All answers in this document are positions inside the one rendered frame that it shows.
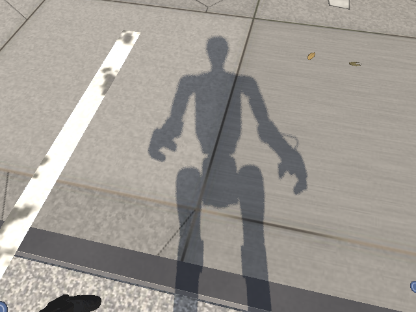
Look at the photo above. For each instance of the left robot hand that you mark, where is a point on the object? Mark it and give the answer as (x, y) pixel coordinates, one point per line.
(79, 303)

